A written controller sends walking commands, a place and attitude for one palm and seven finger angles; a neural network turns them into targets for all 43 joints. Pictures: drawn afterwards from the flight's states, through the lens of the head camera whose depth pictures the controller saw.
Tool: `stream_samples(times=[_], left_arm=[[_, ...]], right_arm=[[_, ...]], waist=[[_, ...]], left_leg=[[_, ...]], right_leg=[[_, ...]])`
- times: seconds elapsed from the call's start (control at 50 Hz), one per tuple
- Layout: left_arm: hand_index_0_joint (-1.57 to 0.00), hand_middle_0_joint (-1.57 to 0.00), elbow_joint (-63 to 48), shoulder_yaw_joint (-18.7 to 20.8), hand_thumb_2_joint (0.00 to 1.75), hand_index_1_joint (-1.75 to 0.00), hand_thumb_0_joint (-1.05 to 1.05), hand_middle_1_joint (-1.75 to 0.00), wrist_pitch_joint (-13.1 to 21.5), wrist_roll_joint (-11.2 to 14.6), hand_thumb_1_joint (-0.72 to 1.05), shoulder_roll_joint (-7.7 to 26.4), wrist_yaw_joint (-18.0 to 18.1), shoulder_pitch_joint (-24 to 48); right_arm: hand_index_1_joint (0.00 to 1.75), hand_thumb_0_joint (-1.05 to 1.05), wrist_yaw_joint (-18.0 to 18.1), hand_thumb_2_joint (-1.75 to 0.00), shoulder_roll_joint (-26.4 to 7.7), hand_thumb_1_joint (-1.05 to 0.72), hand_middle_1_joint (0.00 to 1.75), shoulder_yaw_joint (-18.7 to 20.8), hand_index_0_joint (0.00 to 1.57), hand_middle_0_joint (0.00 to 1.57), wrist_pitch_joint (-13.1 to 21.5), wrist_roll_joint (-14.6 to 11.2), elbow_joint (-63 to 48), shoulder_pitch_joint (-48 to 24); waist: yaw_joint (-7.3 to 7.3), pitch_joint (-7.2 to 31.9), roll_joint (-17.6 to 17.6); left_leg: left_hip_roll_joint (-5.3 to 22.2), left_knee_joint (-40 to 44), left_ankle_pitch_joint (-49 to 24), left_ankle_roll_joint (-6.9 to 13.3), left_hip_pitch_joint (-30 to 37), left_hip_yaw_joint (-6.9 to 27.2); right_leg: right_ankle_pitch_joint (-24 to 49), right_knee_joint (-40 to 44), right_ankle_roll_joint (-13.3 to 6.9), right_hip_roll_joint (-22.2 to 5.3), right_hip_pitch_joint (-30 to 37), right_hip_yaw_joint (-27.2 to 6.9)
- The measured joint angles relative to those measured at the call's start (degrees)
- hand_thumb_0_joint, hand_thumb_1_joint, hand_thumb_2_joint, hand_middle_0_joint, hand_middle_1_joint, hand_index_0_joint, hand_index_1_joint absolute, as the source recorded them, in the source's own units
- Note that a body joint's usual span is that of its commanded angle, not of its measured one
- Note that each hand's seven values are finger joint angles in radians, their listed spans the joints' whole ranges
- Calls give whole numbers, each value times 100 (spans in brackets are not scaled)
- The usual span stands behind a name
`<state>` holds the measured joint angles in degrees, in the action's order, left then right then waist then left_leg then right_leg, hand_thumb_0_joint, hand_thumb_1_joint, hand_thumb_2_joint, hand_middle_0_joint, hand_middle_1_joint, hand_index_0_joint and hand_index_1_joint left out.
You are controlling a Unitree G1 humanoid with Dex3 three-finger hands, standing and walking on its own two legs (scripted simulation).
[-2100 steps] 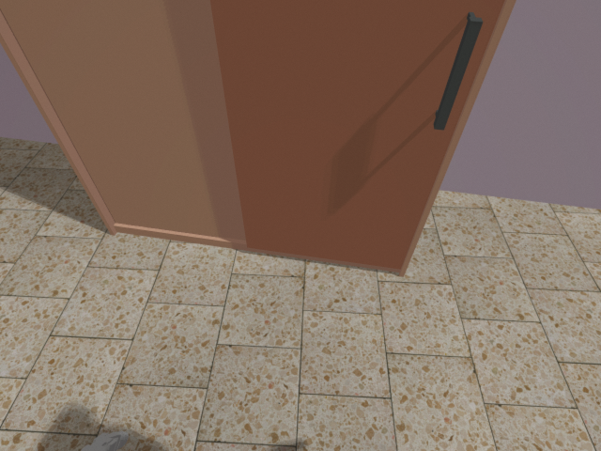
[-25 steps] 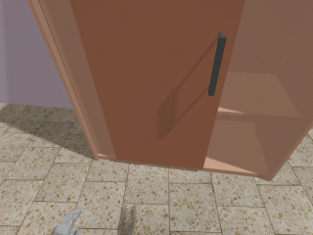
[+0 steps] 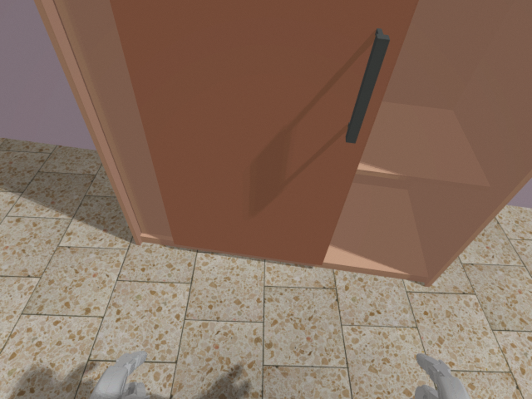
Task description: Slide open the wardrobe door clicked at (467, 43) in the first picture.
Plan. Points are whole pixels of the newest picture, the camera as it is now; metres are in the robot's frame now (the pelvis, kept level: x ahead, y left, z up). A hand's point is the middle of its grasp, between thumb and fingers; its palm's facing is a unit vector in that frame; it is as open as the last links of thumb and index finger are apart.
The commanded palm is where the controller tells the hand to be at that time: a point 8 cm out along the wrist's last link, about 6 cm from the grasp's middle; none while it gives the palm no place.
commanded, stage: let the arm hang, fingers relaxed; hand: right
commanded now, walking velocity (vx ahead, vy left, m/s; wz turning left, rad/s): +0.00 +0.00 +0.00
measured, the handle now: (363, 90) +0.74 -0.14 +0.12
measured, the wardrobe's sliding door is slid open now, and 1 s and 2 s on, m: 0.45 0.45 0.45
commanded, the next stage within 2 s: look to check the result in 0.90 s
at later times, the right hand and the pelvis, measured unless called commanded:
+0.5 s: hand out of the picture +0.03 -0.21 -0.15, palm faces -0.05 +0.98 -0.21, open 7.3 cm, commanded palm none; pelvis +0.02 -0.03 +0.03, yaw +1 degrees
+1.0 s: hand out of the picture +0.05 -0.23 -0.15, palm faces -0.07 +0.98 -0.19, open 7.3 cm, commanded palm none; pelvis +0.03 -0.05 +0.03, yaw +2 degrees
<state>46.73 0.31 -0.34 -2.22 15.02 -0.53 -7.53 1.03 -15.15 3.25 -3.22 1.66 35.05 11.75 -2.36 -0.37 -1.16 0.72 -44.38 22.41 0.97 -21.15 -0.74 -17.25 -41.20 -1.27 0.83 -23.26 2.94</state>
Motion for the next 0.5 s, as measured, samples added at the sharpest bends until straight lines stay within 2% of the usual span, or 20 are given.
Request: stream_samples(times=[0.06, 0.08, 0.12, 0.22, 0.32, 0.5], left_arm=[[-20, -20, 310, 2, 90, -30, 0, -30, -172, 31, 91, -123, 17, -110], [-20, -20, 427, 8, 90, -30, 0, -30, -183, 39, 91, -164, 36, -176], [-20, -20, 713, 2, 90, -30, 0, -30, -176, 50, 91, -260, 84, -325], [-20, -20, 1375, -21, 90, -30, 0, -30, -228, 71, 91, -399, 143, -589], [-20, -20, 1730, -30, 90, -30, 0, -30, -182, 99, 91, -488, 163, -683], [-20, -20, 1915, -62, 90, -30, 0, -30, -71, 106, 91, -653, 195, -530]], right_arm=[[30, 1, -94, -89, 474, -91, 29, -450, 20, 19, -39, -1, 1168, 227], [30, 0, -4, -89, 581, -94, 29, -387, 20, 20, 8, -54, 1418, 291], [30, -2, 71, -89, 495, -101, 30, -286, 21, 20, 97, -76, 1797, 337], [30, -1, 2, -89, 280, -100, 30, -338, 21, 20, 149, -80, 2507, 417], [30, -1, 13, -89, 235, -95, 29, -373, 21, 20, 205, -88, 2923, 415], [30, 0, 60, -89, 376, -91, 29, -414, 20, 19, 286, -77, 3103, 125]], waist=[[-36, -151, 140], [-18, -216, 176], [72, -349, 257], [212, -452, 261], [216, -461, 185], [175, -330, 130]], left_leg=[[-96, 519, -214, 61, 262, -35], [-148, 712, -316, 78, 351, -60], [-226, 1064, -496, 93, 540, -90], [-291, 1925, -913, 53, 932, -90], [-227, 2303, -1090, -20, 1095, -35], [-74, 2356, -1066, -158, 1227, 93]], right_leg=[[-125, 307, 73, -34, 190, -113], [53, 465, 81, -62, 255, -168], [445, 763, 87, -124, 405, -220], [577, 1313, 66, -175, 667, -238], [720, 1650, -6, -110, 822, -181], [741, 1848, -138, 36, 1047, -44]])
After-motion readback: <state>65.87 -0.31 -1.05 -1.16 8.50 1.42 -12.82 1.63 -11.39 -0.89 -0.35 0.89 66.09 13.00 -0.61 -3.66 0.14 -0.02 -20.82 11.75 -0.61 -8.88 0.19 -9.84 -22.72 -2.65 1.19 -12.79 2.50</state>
